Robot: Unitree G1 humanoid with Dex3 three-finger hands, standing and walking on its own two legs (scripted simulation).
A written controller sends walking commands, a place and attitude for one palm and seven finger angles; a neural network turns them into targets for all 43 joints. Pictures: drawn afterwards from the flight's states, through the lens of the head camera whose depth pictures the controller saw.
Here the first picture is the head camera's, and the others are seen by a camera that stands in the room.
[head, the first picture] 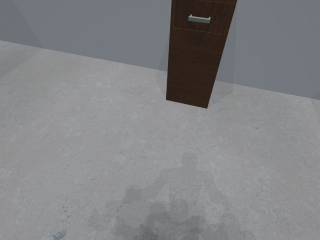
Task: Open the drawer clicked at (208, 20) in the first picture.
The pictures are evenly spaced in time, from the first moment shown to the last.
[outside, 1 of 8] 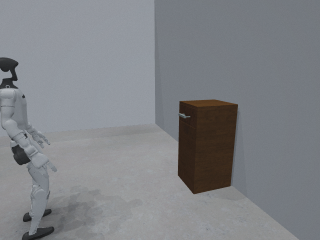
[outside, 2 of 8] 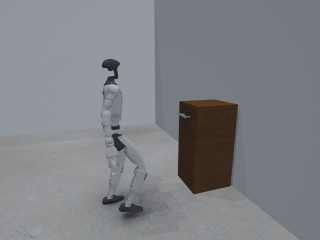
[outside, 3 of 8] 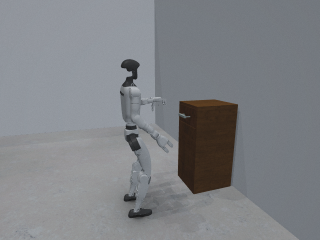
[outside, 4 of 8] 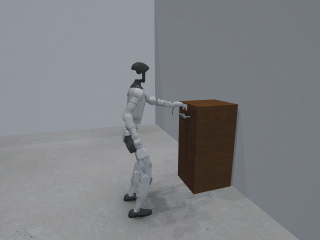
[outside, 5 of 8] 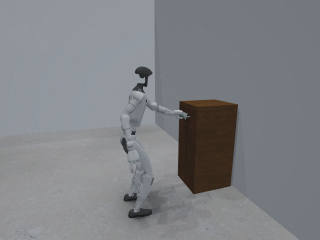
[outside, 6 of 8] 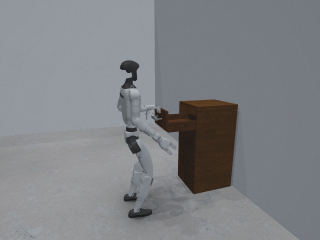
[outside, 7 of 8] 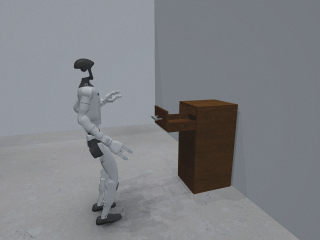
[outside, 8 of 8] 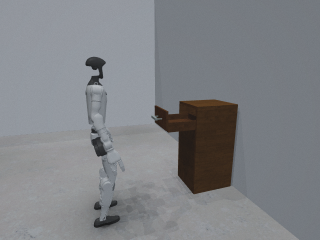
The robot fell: no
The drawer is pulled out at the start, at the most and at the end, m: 0.00 0.30 0.29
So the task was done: yes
